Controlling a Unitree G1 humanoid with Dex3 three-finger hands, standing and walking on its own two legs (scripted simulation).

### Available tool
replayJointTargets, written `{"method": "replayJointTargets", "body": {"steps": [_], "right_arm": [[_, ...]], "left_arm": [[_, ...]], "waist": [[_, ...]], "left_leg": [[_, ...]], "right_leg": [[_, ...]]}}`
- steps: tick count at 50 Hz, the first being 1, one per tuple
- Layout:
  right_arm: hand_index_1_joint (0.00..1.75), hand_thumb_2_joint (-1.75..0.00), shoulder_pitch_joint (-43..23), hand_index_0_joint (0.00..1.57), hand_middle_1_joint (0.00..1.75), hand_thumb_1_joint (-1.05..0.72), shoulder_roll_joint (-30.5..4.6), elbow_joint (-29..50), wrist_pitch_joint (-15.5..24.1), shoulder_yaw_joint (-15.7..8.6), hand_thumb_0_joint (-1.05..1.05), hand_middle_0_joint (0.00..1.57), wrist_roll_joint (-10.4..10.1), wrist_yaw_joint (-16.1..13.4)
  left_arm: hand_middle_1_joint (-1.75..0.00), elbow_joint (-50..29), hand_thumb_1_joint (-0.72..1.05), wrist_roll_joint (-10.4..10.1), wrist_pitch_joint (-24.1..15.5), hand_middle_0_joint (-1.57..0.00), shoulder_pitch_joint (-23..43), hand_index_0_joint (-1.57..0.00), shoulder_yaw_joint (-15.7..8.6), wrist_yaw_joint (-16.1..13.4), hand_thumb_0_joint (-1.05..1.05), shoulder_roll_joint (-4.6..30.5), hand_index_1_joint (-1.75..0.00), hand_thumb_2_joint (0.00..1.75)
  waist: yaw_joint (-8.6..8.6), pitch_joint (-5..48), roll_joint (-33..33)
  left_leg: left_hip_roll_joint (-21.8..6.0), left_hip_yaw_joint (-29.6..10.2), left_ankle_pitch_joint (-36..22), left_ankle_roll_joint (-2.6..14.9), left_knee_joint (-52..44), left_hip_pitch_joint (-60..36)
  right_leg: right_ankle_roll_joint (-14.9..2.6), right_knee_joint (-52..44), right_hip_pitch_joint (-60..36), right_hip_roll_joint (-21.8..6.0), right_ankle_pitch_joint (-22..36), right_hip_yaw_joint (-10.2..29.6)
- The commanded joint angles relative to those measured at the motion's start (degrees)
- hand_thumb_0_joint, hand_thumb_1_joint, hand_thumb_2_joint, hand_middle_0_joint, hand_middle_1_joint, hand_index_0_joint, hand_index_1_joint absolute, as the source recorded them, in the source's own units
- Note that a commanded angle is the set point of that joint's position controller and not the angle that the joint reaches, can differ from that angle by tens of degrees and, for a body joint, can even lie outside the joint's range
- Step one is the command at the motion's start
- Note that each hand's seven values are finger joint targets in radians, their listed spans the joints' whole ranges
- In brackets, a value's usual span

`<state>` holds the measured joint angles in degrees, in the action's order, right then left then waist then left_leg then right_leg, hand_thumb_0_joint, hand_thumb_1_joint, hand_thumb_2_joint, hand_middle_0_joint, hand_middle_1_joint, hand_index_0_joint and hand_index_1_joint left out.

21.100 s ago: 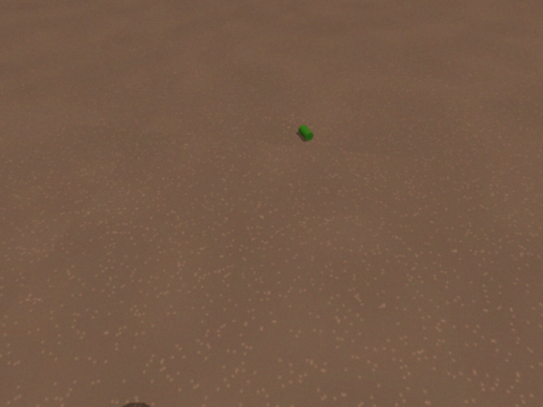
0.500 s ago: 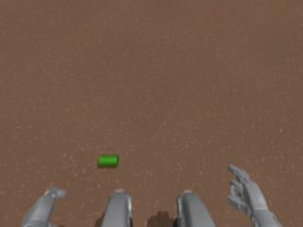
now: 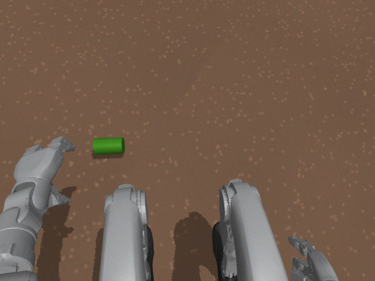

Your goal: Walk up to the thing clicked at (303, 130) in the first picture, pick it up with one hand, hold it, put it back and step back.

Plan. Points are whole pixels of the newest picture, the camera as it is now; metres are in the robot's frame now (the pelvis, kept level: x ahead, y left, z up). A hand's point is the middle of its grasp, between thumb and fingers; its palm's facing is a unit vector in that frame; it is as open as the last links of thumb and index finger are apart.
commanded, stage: rise first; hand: left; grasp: from above
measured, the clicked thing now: (109, 146) +0.49 +0.26 -0.39
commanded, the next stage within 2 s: none
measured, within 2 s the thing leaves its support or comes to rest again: neither
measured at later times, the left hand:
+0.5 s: hand (71, 162) +0.40 +0.31 -0.22, palm faces -0.48 -0.07 -0.88, open 13.6 cm
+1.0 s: hand (81, 156) +0.42 +0.30 -0.26, palm faces -0.47 -0.04 -0.88, open 13.4 cm
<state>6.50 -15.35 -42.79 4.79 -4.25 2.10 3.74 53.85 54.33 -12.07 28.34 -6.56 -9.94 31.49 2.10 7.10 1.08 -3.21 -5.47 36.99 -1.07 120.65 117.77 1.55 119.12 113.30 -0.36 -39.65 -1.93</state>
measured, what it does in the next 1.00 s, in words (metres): lowers itself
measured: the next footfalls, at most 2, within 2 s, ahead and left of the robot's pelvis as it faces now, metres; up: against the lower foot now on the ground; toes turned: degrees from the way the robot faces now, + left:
none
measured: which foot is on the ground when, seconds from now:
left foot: down 0.00-1.00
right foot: down 0.00-1.00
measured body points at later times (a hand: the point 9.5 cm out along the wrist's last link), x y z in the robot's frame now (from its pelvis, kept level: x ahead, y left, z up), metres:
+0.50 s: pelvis +0.00 +0.01 -0.06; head +0.21 +0.06 +0.33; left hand +0.42 +0.31 -0.17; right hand +0.08 -0.28 -0.18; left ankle +0.09 +0.13 -0.39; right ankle +0.09 -0.13 -0.39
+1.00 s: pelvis +0.00 +0.00 -0.09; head +0.23 +0.05 +0.29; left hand +0.44 +0.30 -0.21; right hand +0.08 -0.28 -0.21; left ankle +0.09 +0.13 -0.39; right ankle +0.09 -0.13 -0.39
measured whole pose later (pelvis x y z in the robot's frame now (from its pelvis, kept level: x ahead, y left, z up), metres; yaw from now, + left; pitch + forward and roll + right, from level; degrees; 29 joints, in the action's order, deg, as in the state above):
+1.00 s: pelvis +0.00 +0.00 -0.09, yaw -3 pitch +33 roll -7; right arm 5.2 -14.8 -45.6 2.2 -0.2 9.2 6.7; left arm 78.8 74.0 -17.1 47.2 -7.1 -23.6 40.6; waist 8.8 3.3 -1.3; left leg -2.5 -8.9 38.0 -1.5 137.6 132.9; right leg 2.3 134.8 127.3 0.9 -40.5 -3.1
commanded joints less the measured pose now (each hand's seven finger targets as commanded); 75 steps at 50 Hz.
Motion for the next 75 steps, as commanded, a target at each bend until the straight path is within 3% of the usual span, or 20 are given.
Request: {"method": "replayJointTargets", "body": {"steps": [1, 3, 4, 5, 8, 11, 12, 14, 15, 21, 22, 24, 25, 31, 41, 51, 52, 65, 71, 75], "right_arm": [[0.30, -0.90, 7.43, 0.20, 0.30, -0.87, -11.24, 3.52, -0.36, -3.45, 0.00, 0.20, 0.42, -0.30], [0.30, -0.90, 6.77, 0.20, 0.30, -0.88, -11.67, 4.40, -0.73, -3.36, 0.00, 0.20, 0.89, -0.24], [0.30, -0.90, 7.48, 0.20, 0.30, -0.88, -11.35, 2.89, -1.18, -2.70, 0.00, 0.20, 1.05, -0.21], [0.30, -0.90, 7.60, 0.20, 0.30, -0.89, -11.59, 3.11, -1.37, -3.12, 0.00, 0.20, 1.18, -0.08], [0.30, -0.90, 8.10, 0.20, 0.30, -0.90, -11.13, 2.25, -1.86, -2.00, 0.00, 0.20, 1.87, 0.13], [0.30, -0.90, 8.21, 0.20, 0.30, -0.90, -11.76, 2.13, -1.92, -2.26, 0.00, 0.20, 2.52, 0.47], [0.30, -0.90, 9.18, 0.20, 0.30, -0.90, -11.73, 1.34, -2.17, -2.06, 0.00, 0.20, 2.58, 0.55], [0.30, -0.90, 9.24, 0.20, 0.30, -0.90, -12.16, 1.25, -2.20, -2.10, 0.00, 0.20, 3.01, 0.84], [0.30, -0.90, 9.30, 0.20, 0.30, -0.90, -11.76, 0.51, -2.43, -1.71, 0.00, 0.20, 3.12, 0.94], [0.30, -0.90, 8.64, 0.20, 0.30, -0.90, -12.46, 1.17, -2.78, -2.09, 0.00, 0.20, 3.95, 1.68], [0.30, -0.90, 9.80, 0.20, 0.30, -0.90, -12.16, -0.41, -3.00, -1.72, 0.00, 0.20, 4.27, 1.67], [0.30, -0.90, 8.89, 0.20, 0.30, -0.90, -12.44, 0.68, -2.86, -1.97, 0.00, 0.20, 4.42, 1.81], [0.30, -0.90, 9.52, 0.20, 0.30, -0.90, -12.60, -0.45, -3.04, -1.87, 0.00, 0.20, 4.65, 1.94], [0.30, -0.90, 8.79, 0.20, 0.30, -0.90, -12.60, -1.02, -3.05, -1.29, 0.00, 0.20, 5.60, 2.34], [0.30, -0.90, 8.77, 0.20, 0.30, -0.90, -12.34, -0.87, -2.27, -0.34, 0.00, 0.20, 6.66, 2.47], [0.30, -0.90, 9.08, 0.20, 0.30, -0.90, -12.73, -1.33, -2.40, 0.41, 0.00, 0.20, 7.28, 2.51], [0.30, -0.90, 8.63, 0.20, 0.30, -0.90, -12.53, -1.38, -2.44, 0.36, 0.00, 0.20, 7.07, 2.50], [0.30, -0.90, 9.75, 0.20, 0.30, -0.90, -13.32, -1.23, -2.25, 0.65, 0.00, 0.20, 7.36, 3.14], [0.30, -0.90, 9.68, 0.20, 0.30, -0.91, -13.45, -1.25, -2.22, 1.13, 0.00, 0.20, 7.65, 3.32], [0.30, -0.90, 9.54, 0.20, 0.30, -0.91, -13.51, -1.10, -2.06, 1.55, 0.00, 0.20, 7.92, 3.37]], "left_arm": [[-0.94, -3.04, -0.46, 2.54, -1.54, -0.13, 13.82, -0.12, -4.09, -4.84, 0.00, 17.54, -0.94, 0.98], [-0.94, -5.80, -0.48, 4.25, -2.39, -0.12, 19.28, -0.11, -3.82, -5.75, 0.00, 19.00, -0.95, 0.99], [-0.93, 2.13, -0.48, 5.32, -1.86, -0.13, 15.90, -0.12, -4.37, -6.08, 0.00, 19.62, -0.94, 0.99], [-0.92, -1.08, -0.49, 5.50, -2.39, -0.12, 18.68, -0.12, -3.52, -6.46, 0.00, 19.34, -0.93, 0.99], [-0.90, 4.80, -0.49, 7.73, -2.93, -0.13, 19.83, -0.12, -3.82, -7.66, 0.00, 20.85, -0.91, 0.99], [-0.88, 2.35, -0.46, 9.51, -3.82, -0.15, 25.04, -0.14, -2.62, -8.38, 0.00, 21.28, -0.89, 0.96], [-0.88, 7.63, -0.47, 10.42, -3.53, -0.15, 22.48, -0.14, -3.06, -8.52, 0.00, 21.30, -0.89, 0.97], [-0.87, 6.18, -0.44, 11.55, -4.11, -0.16, 25.28, -0.15, -2.20, -9.01, 0.00, 20.96, -0.87, 0.95], [-0.86, 10.62, -0.44, 12.03, -3.80, -0.17, 23.02, -0.16, -2.44, -9.25, 0.00, 21.34, -0.87, 0.94], [-0.85, 6.70, -0.43, 14.84, -5.32, -0.17, 30.35, -0.16, -2.05, -10.69, 0.00, 22.47, -0.86, 0.93], [-0.87, 11.45, -0.42, 15.74, -5.05, -0.17, 27.17, -0.17, -2.59, -11.10, 0.00, 22.81, -0.87, 0.91], [-0.85, 7.49, -0.41, 16.37, -5.81, -0.18, 30.81, -0.18, -1.85, -11.87, 0.00, 21.89, -0.85, 0.91], [-0.85, 12.18, -0.41, 17.08, -5.53, -0.18, 28.30, -0.18, -1.65, -12.13, 0.00, 21.50, -0.85, 0.90], [-0.84, 14.27, -0.40, 19.21, -6.07, -0.20, 31.27, -0.20, -2.07, -14.68, 0.00, 22.47, -0.84, 0.89], [-0.88, 17.32, -0.39, 18.62, -4.87, -0.19, 33.76, -0.19, -2.44, -16.33, 0.00, 24.35, -0.88, 0.88], [-0.89, 17.55, -0.40, 18.20, -4.85, -0.18, 33.76, -0.19, -3.10, -16.12, 0.00, 25.37, -0.88, 0.89], [-0.90, 17.43, -0.39, 18.01, -4.93, -0.17, 33.67, -0.18, -2.92, -16.10, 0.00, 25.19, -0.89, 0.88], [-0.91, 18.01, -0.40, 18.55, -4.79, -0.17, 33.99, -0.18, -2.32, -17.17, 0.00, 24.05, -0.90, 0.89], [-0.86, 18.57, -0.51, 18.55, -4.82, -0.17, 34.87, -0.14, -2.78, -17.25, 0.00, 25.21, -0.90, 0.99], [-0.89, 19.16, -0.44, 18.82, -4.73, -0.17, 35.15, -0.17, -2.93, -17.68, 0.00, 25.80, -0.90, 0.93]], "waist": [[0.95, 34.07, 4.79], [0.89, 36.23, 7.94], [1.21, 33.90, 5.77], [1.44, 33.85, 6.55], [2.36, 32.01, 5.00], [2.54, 34.59, 8.70], [3.03, 33.85, 7.70], [3.49, 33.95, 8.70], [3.41, 31.96, 7.75], [3.93, 34.84, 11.04], [3.88, 34.10, 11.36], [3.88, 36.54, 11.87], [4.69, 34.80, 11.50], [4.97, 33.32, 12.40], [6.22, 34.58, 8.76], [6.58, 34.35, 8.90], [5.87, 34.43, 9.52], [7.27, 33.59, 12.63], [7.87, 32.59, 11.28], [7.81, 33.04, 12.53]], "left_leg": [[2.31, 3.06, -0.20, 2.32, -13.14, -25.11], [2.36, 3.02, -1.19, 2.17, -12.01, -25.81], [2.35, 2.45, 1.12, 2.31, -11.78, -23.95], [2.43, 2.79, 0.25, 2.34, -10.92, -23.65], [2.69, 3.19, 0.59, 2.68, -8.62, -19.79], [2.58, 3.41, -2.82, 2.40, -6.95, -22.09], [2.61, 3.38, -3.03, 2.44, -6.30, -21.33], [2.49, 3.27, -4.55, 2.34, -5.39, -21.71], [2.54, 3.21, -3.05, 2.39, -5.33, -20.02], [2.36, 2.60, -4.27, 2.07, -3.62, -21.27], [2.57, 3.09, -5.11, 2.10, -3.11, -20.64], [2.37, 2.75, -7.34, 1.88, -2.33, -22.67], [2.31, 2.40, -7.31, 1.89, -2.01, -21.91], [2.33, 2.47, -5.30, 2.00, -1.00, -20.28], [2.52, 3.79, -6.21, 2.93, 3.17, -15.12], [2.51, 3.70, -6.88, 2.99, 4.95, -13.11], [2.49, 3.57, -6.60, 2.84, 4.59, -13.72], [2.21, 2.80, -8.31, 2.19, 4.93, -15.98], [2.36, 2.96, -7.26, 2.59, 5.74, -13.45], [2.27, 2.80, -7.50, 2.37, 5.94, -14.02]], "right_leg": [[-3.46, -13.99, -12.27, 2.13, 2.14, -3.56], [-3.61, -12.31, -10.85, 1.96, 3.40, -3.84], [-3.66, -11.69, -9.36, 2.18, 1.12, -4.23], [-3.62, -11.50, -9.23, 2.07, 1.95, -4.16], [-3.58, -10.58, -8.08, 2.13, 1.37, -4.18], [-3.74, -8.56, -7.02, 2.06, 4.91, -4.41], [-3.70, -8.15, -6.84, 2.29, 5.22, -4.61], [-3.61, -7.09, -5.90, 2.12, 6.88, -4.90], [-3.73, -6.85, -5.14, 2.31, 5.32, -5.12], [-3.82, -4.02, -2.91, 2.24, 6.90, -5.79], [-3.80, -3.81, -3.41, 2.38, 7.71, -5.74], [-3.83, -2.72, -2.90, 2.44, 9.47, -6.03], [-3.68, -1.97, -1.77, 2.47, 9.35, -6.40], [-3.68, -0.60, 0.80, 2.43, 7.63, -6.63], [-3.03, -0.91, -3.22, 2.70, 9.56, -5.83], [-2.87, 0.12, -3.87, 2.92, 10.76, -5.88], [-3.10, 0.50, -2.80, 3.02, 10.27, -5.90], [-3.37, 2.64, -0.68, 2.94, 11.76, -7.13], [-3.10, 2.07, -1.39, 3.03, 11.34, -6.85], [-3.24, 2.95, -1.05, 3.07, 11.34, -7.09]]}}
